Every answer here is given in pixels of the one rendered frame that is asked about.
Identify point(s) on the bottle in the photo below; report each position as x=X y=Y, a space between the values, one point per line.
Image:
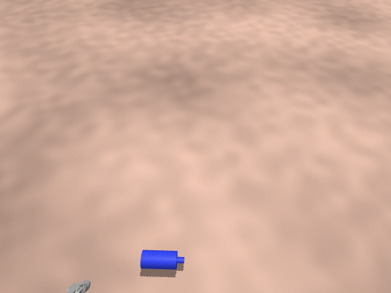
x=160 y=259

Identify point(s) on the left robot hand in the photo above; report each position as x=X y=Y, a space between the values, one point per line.
x=81 y=287

